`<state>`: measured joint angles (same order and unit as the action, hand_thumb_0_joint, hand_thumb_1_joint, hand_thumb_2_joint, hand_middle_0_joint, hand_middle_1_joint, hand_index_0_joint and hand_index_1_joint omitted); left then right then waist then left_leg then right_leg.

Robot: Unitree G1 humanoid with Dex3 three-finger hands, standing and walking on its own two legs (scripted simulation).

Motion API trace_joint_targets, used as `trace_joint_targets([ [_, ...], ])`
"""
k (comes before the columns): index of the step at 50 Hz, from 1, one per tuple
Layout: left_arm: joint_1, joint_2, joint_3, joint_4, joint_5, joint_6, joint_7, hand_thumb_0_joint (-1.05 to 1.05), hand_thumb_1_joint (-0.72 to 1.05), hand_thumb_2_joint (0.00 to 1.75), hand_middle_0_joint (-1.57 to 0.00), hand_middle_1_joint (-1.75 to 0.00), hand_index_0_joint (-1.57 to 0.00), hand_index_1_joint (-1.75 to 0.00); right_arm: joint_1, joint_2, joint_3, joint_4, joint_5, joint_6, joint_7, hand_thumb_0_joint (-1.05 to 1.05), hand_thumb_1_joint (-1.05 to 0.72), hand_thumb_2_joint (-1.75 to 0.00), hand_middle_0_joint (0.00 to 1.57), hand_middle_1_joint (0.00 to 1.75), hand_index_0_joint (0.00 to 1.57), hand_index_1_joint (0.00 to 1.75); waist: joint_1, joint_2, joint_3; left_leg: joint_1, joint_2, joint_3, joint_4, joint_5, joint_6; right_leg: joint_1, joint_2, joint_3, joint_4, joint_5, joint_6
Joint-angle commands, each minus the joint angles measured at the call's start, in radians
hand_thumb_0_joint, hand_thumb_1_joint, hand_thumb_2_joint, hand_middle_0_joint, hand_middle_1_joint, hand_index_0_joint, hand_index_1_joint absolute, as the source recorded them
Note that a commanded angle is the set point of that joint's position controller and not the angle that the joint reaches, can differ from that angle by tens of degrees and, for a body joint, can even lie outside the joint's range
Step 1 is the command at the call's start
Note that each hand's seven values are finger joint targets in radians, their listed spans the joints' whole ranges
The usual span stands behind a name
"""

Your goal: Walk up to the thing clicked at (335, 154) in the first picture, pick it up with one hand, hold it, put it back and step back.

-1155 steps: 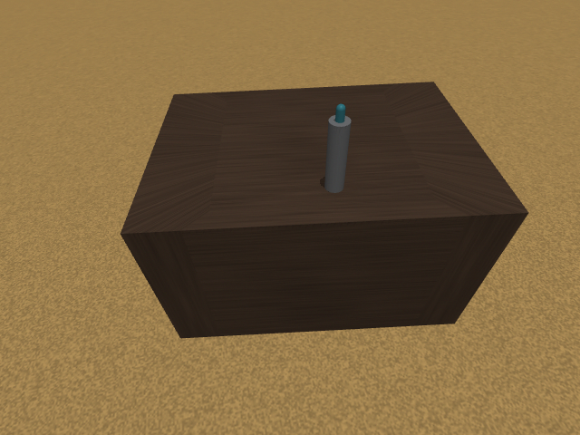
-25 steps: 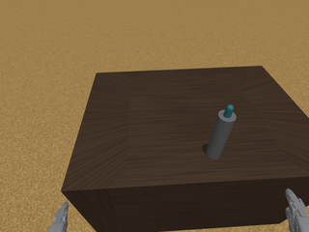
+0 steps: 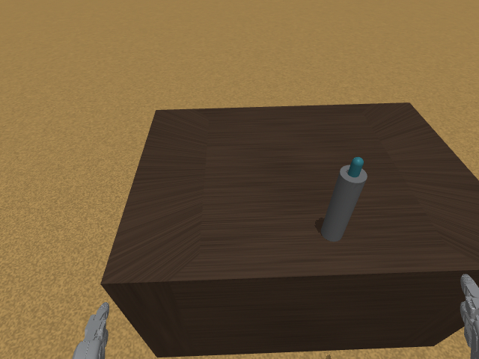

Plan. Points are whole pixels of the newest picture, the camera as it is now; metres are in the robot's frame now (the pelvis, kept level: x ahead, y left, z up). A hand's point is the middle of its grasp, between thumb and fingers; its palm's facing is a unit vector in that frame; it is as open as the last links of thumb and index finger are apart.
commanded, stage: home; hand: right
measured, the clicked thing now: (343, 200) +0.48 -0.22 -0.02
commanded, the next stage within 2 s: none
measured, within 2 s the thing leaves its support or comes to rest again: neither
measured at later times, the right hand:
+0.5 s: hand (361, 346) +0.20 -0.18 -0.07, palm faces +0.08 +0.98 -0.20, open 17.4 cm
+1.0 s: hand out of the picture +0.13 -0.26 -0.13, palm faces -0.03 +0.92 -0.38, open 17.3 cm
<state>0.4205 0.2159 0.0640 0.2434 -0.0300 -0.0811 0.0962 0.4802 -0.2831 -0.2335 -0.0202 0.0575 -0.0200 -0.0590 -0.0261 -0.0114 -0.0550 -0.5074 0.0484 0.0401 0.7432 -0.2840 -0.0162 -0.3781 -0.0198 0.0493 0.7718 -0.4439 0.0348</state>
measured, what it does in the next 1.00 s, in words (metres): stands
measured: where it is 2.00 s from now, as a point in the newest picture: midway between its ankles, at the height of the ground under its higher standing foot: outside the picture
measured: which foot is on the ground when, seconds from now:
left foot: down 0.00-1.00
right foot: down 0.00-1.00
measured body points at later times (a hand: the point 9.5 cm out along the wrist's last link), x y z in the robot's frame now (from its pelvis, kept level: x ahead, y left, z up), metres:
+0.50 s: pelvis +0.01 -0.01 -0.01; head +0.03 -0.02 +0.44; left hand +0.17 +0.22 -0.05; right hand +0.19 -0.23 -0.05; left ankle +0.06 +0.13 -0.71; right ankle -0.02 -0.14 -0.71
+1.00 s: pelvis +0.01 -0.01 -0.01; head +0.02 -0.01 +0.44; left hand +0.12 +0.29 -0.11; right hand +0.13 -0.30 -0.10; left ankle +0.06 +0.13 -0.71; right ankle -0.02 -0.14 -0.71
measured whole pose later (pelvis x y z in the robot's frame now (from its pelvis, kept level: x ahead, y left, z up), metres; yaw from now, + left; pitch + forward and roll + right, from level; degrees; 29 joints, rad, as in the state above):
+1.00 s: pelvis +0.01 -0.01 -0.01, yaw +0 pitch +0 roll +0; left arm 0.23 0.35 0.02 0.81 0.05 0.00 0.01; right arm 0.28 -0.35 -0.03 0.71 -0.04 0.00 -0.01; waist 0.01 0.00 -0.01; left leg -0.46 0.06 0.03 0.81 -0.35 -0.03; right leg -0.32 -0.01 0.04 0.82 -0.50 0.01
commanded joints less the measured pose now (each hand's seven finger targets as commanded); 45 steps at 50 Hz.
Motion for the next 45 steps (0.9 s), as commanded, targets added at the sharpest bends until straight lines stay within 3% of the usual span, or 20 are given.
trace_joint_targets([
  [1, -0.066, 0.050, -0.020, -0.131, 0.000, -0.061, 0.000, 0.00, 0.12, 0.62, -0.15, -0.21, -0.15, -0.21, -0.016, -0.086, -0.006, -0.102, -0.007, -0.066, 0.000, 0.00, 0.52, -0.08, 0.06, 0.06, 0.06, 0.06, 0.007, 0.016, 0.047, 0.117, -0.023, 0.036, -0.130, -0.077, 0.006, -0.180, 0.034, -0.077, -0.166, 0.030, -0.040],
  [2, -0.086, 0.011, -0.055, -0.083, 0.002, -0.061, -0.007, 0.00, 0.20, 0.64, -0.15, -0.22, -0.15, -0.22, -0.021, -0.063, 0.026, -0.090, -0.008, -0.066, 0.008, 0.00, 0.51, -0.08, 0.06, 0.06, 0.06, 0.06, -0.004, -0.004, 0.064, 0.105, -0.022, 0.035, -0.128, -0.100, 0.007, -0.204, 0.036, -0.078, -0.166, 0.008, -0.041],
  [4, -0.114, 0.024, -0.041, -0.056, 0.007, -0.070, -0.012, 0.00, 0.36, 0.65, -0.16, -0.22, -0.15, -0.22, -0.047, -0.047, 0.063, -0.121, -0.016, -0.071, 0.013, 0.00, 0.53, -0.07, 0.06, 0.06, 0.06, 0.06, 0.007, -0.031, 0.036, 0.090, -0.025, 0.036, -0.108, -0.090, 0.012, -0.202, 0.034, -0.077, -0.162, 0.015, -0.036],
  [7, -0.087, 0.135, 0.043, -0.106, 0.011, -0.081, -0.010, 0.00, 0.55, 0.70, -0.17, -0.24, -0.16, -0.24, 0.005, 0.011, 0.137, -0.019, -0.023, -0.057, 0.020, 0.00, 0.54, -0.06, 0.05, 0.06, 0.05, 0.06, 0.053, 0.027, -0.041, 0.095, -0.031, 0.041, -0.079, -0.013, 0.009, -0.168, 0.029, -0.069, -0.141, 0.077, -0.036],
  [9, -0.085, 0.187, 0.099, -0.135, 0.006, -0.082, -0.005, 0.00, 0.62, 0.74, -0.17, -0.25, -0.17, -0.25, -0.073, -0.018, 0.123, -0.025, -0.028, -0.058, 0.015, 0.00, 0.57, -0.05, 0.05, 0.05, 0.05, 0.05, 0.071, 0.036, -0.095, 0.100, -0.030, 0.042, -0.060, 0.033, 0.008, -0.137, 0.024, -0.056, -0.127, 0.120, -0.032],
  [11, -0.090, 0.154, 0.060, -0.163, 0.006, -0.076, -0.003, 0.00, 0.75, 0.81, -0.19, -0.27, -0.18, -0.27, -0.131, -0.074, 0.085, -0.036, -0.038, -0.048, 0.001, 0.00, 0.57, -0.05, 0.05, 0.05, 0.05, 0.05, 0.053, 0.024, -0.172, 0.128, -0.027, 0.041, -0.037, 0.090, 0.010, -0.104, 0.021, -0.049, -0.107, 0.200, -0.025],
  [14, -0.119, 0.084, -0.004, -0.153, 0.005, -0.065, 0.005, 0.00, 0.86, 0.88, -0.20, -0.29, -0.20, -0.29, -0.193, -0.054, 0.115, -0.007, -0.040, -0.038, -0.014, 0.00, 0.57, -0.05, 0.05, 0.05, 0.05, 0.05, 0.035, 0.007, -0.142, 0.122, -0.020, 0.032, -0.035, 0.050, 0.011, -0.154, 0.026, -0.053, -0.096, 0.148, -0.028],
  [15, -0.098, 0.028, -0.053, -0.118, 0.007, -0.058, 0.002, 0.00, 0.89, 0.90, -0.20, -0.29, -0.20, -0.30, -0.173, -0.033, 0.128, 0.028, -0.042, -0.032, -0.015, 0.00, 0.56, -0.05, 0.05, 0.05, 0.05, 0.05, 0.026, -0.017, -0.142, 0.125, -0.017, 0.028, -0.028, 0.053, 0.015, -0.154, 0.027, -0.056, -0.092, 0.156, -0.024],
  [18, -0.119, 0.018, -0.072, -0.126, 0.010, -0.049, 0.002, 0.00, 0.89, 0.90, -0.20, -0.30, -0.20, -0.30, -0.149, -0.023, 0.164, 0.011, -0.042, -0.024, -0.020, 0.00, 0.55, -0.05, 0.05, 0.05, 0.05, 0.05, 0.008, -0.078, -0.141, 0.136, -0.014, 0.022, -0.031, 0.040, 0.019, -0.177, 0.031, -0.065, -0.097, 0.134, -0.018],
  [23, -0.113, 0.086, -0.019, -0.164, 0.011, -0.041, -0.007, 0.00, 0.89, 0.90, -0.20, -0.30, -0.20, -0.30, -0.041, -0.004, 0.197, 0.045, -0.034, 0.012, -0.021, 0.00, 0.55, -0.05, 0.05, 0.05, 0.05, 0.05, 0.014, -0.084, -0.117, 0.148, -0.020, 0.029, -0.031, 0.110, 0.020, -0.183, 0.029, -0.074, -0.084, 0.215, -0.011],
  [24, -0.139, 0.119, -0.015, 0.045, 0.009, -0.041, -0.005, 0.00, 0.90, 0.90, -0.20, -0.30, -0.20, -0.30, 0.013, -0.036, 0.108, 0.014, -0.036, 0.026, -0.042, 0.00, 0.58, -0.04, 0.05, 0.05, 0.05, 0.05, 0.006, -0.055, -0.118, 0.144, -0.039, 0.036, -0.020, 0.096, 0.021, -0.194, 0.018, -0.050, -0.066, 0.199, -0.014],
  [25, -0.137, 0.119, -0.021, 0.031, 0.007, -0.044, -0.005, 0.00, 0.90, 0.90, -0.20, -0.30, -0.20, -0.30, 0.008, -0.007, 0.162, 0.040, -0.042, 0.041, -0.040, 0.00, 0.58, -0.04, 0.05, 0.05, 0.05, 0.05, 0.034, -0.033, -0.060, 0.111, -0.039, 0.036, -0.024, 0.083, 0.019, -0.209, 0.015, -0.055, -0.068, 0.180, -0.017],
  [27, -0.157, 0.108, -0.026, 0.033, 0.004, -0.047, -0.009, 0.00, 0.90, 0.90, -0.20, -0.30, -0.20, -0.30, -0.032, 0.014, 0.194, 0.018, -0.039, 0.054, -0.037, 0.00, 0.52, -0.07, 0.06, 0.06, 0.06, 0.06, 0.042, 0.015, -0.042, 0.084, -0.044, 0.047, -0.024, 0.044, 0.015, -0.236, 0.006, -0.041, -0.071, 0.138, -0.022],
  [33, -0.194, 0.103, -0.030, 0.074, 0.004, -0.059, 0.007, 0.00, 0.90, 0.90, -0.20, -0.30, -0.20, -0.30, -0.100, -0.018, 0.181, -0.096, -0.043, 0.077, -0.050, 0.00, 0.51, -0.08, 0.06, 0.06, 0.06, 0.06, 0.058, 0.019, -0.112, 0.081, -0.035, 0.024, -0.016, 0.079, 0.010, -0.194, 0.022, -0.061, -0.017, 0.150, -0.039],
  [34, -0.199, 0.105, -0.031, 0.081, 0.005, -0.066, 0.010, 0.00, 0.90, 0.90, -0.20, -0.30, -0.20, -0.30, -0.101, 0.014, 0.207, -0.076, -0.042, 0.084, -0.052, 0.00, 0.51, -0.08, 0.06, 0.06, 0.06, 0.06, 0.067, 0.031, -0.130, 0.088, -0.036, 0.026, -0.004, 0.088, 0.011, -0.194, 0.020, -0.055, -0.015, 0.164, -0.038],
  [35, -0.201, 0.106, -0.029, 0.089, 0.006, -0.072, 0.013, 0.00, 0.90, 0.90, -0.20, -0.30, -0.20, -0.30, -0.124, -0.014, 0.179, -0.132, -0.043, 0.088, -0.060, 0.00, 0.53, -0.07, 0.06, 0.06, 0.06, 0.06, 0.052, -0.005, -0.175, 0.103, -0.035, 0.024, 0.007, 0.113, 0.015, -0.178, 0.020, -0.051, -0.010, 0.192, -0.032],
  [36, -0.209, 0.283, 0.010, 0.310, 0.132, -0.016, -0.018, 0.00, 0.90, 0.90, -0.20, -0.30, -0.20, -0.30, -0.162, -0.218, 0.127, 0.219, -0.152, 0.029, -0.028, 0.00, 0.55, -0.05, 0.05, 0.05, 0.05, 0.05, 0.020, -0.006, -0.153, 0.238, 0.046, -0.079, 0.006, 0.221, 0.067, -0.089, -0.033, 0.004, -0.002, 0.354, -0.058],
  [38, -0.181, 0.290, 0.020, 0.334, 0.130, 0.021, -0.037, 0.00, 0.90, 0.90, -0.20, -0.30, -0.20, -0.30, -0.137, -0.215, 0.119, 0.358, -0.148, 0.002, 0.002, 0.00, 0.53, -0.07, 0.06, 0.06, 0.06, 0.06, 0.035, -0.006, -0.207, 0.274, 0.057, -0.100, 0.045, 0.280, 0.110, -0.065, -0.041, 0.018, 0.004, 0.396, -0.077],
  [41, -0.216, 0.280, 0.002, 0.371, 0.087, 0.029, -0.060, 0.00, 0.90, 0.90, -0.20, -0.30, -0.20, -0.30, -0.144, -0.193, 0.149, 0.432, -0.111, -0.023, 0.026, 0.00, 0.55, -0.05, 0.05, 0.05, 0.05, 0.05, 0.038, -0.007, -0.131, 0.192, 0.050, -0.082, 0.010, 0.262, 0.101, -0.011, -0.041, 0.035, -0.038, 0.341, -0.081],
  [45, -0.218, 0.282, 0.000, 0.439, 0.077, 0.043, -0.071, 0.00, 0.90, 0.90, -0.20, -0.30, -0.20, -0.30, -0.234, -0.196, 0.158, 0.558, -0.100, -0.029, 0.036, 0.00, 0.53, -0.07, 0.06, 0.06, 0.05, 0.06, 0.045, 0.004, -0.036, 0.187, 0.058, -0.088, -0.033, 0.235, 0.089, -0.040, -0.025, 0.040, -0.088, 0.247, -0.083],
])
